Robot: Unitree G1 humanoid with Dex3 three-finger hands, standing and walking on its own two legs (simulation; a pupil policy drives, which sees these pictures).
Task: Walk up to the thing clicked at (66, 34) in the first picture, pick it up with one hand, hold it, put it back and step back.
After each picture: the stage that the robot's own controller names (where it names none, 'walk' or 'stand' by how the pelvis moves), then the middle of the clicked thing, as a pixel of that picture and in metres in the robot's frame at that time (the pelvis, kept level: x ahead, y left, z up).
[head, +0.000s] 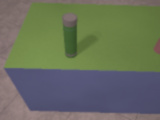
stand; (70, 37) +0.66 +0.09 -0.05
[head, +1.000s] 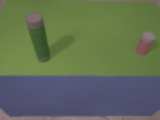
rise first; (39, 40) +0.57 +0.24 -0.02
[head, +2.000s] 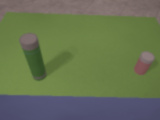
stand; (34, 59) +0.50 +0.24 -0.05
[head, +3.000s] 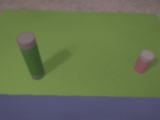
stand; (32, 58) +0.49 +0.24 -0.05
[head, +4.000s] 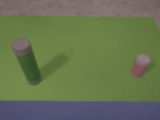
stand; (28, 64) +0.47 +0.26 -0.05
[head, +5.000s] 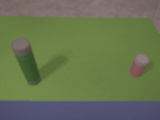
stand; (28, 64) +0.48 +0.26 -0.05
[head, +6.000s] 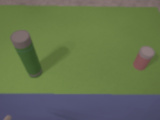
rise first; (28, 57) +0.48 +0.26 -0.05
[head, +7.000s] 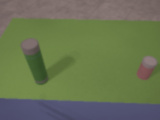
go down; (36, 64) +0.48 +0.25 -0.05
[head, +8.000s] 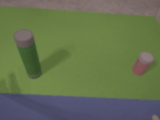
go down; (29, 56) +0.49 +0.23 -0.04
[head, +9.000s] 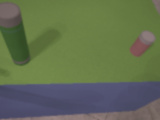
go down; (15, 39) +0.48 +0.22 +0.02
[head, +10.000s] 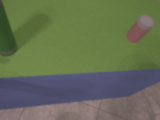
close in; out of the picture +0.49 +0.24 +0.04
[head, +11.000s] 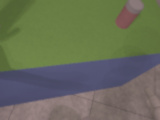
close; out of the picture +0.53 +0.25 +0.08
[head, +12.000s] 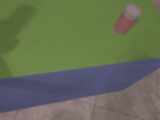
lift; out of the picture +0.50 +0.25 +0.07
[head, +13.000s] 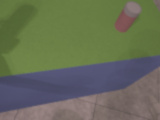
lift; out of the picture +0.50 +0.25 +0.07
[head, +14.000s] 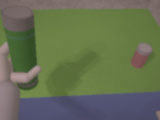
lift; (23, 53) +0.36 +0.18 +0.16
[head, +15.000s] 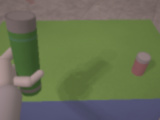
hold; (26, 58) +0.34 +0.18 +0.17
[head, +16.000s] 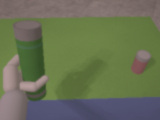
hold; (32, 64) +0.34 +0.17 +0.13
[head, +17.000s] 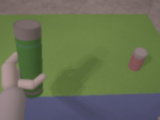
crouch; (30, 62) +0.36 +0.17 +0.12
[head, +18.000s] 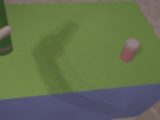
crouch; out of the picture +0.49 +0.24 +0.18
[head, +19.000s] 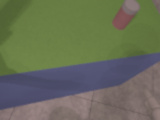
lower; out of the picture +0.52 +0.26 +0.07
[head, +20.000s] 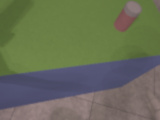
lower; out of the picture +0.52 +0.26 +0.07
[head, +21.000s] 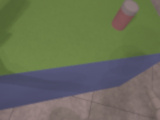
lower; out of the picture +0.52 +0.27 +0.07
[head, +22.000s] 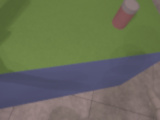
lower; out of the picture +0.52 +0.27 +0.07
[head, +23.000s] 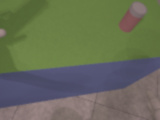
open; out of the picture +0.52 +0.23 +0.07
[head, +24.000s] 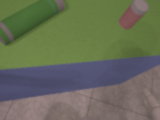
sink last; (31, 17) +0.56 +0.11 -0.03
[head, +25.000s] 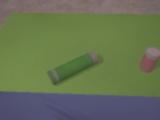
sink last; (73, 67) +0.51 +0.08 -0.08
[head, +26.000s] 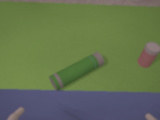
stand; (77, 70) +0.46 +0.04 -0.08
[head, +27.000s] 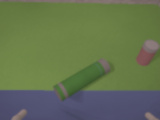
stand; (82, 78) +0.41 +0.01 -0.07
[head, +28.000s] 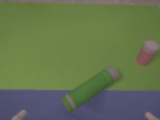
stand; (90, 88) +0.37 -0.02 -0.07
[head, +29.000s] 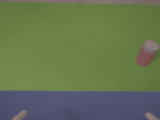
stand; out of the picture +0.16 -0.03 -0.67
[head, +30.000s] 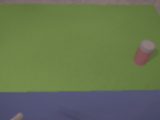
stand; out of the picture +0.14 +0.01 -0.68
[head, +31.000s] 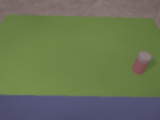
stand; out of the picture +0.16 +0.00 -0.75
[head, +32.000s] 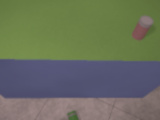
walk; out of the picture +0.26 +0.00 -0.73
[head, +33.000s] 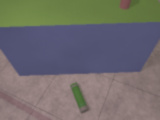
walk; (78, 97) +0.56 +0.07 -0.73
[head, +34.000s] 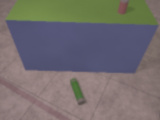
stand; (77, 91) +0.75 +0.04 -0.73
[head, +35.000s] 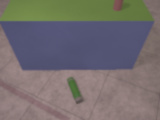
stand; (74, 89) +0.74 +0.07 -0.75
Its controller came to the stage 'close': yes
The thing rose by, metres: 0.21
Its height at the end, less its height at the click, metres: -0.70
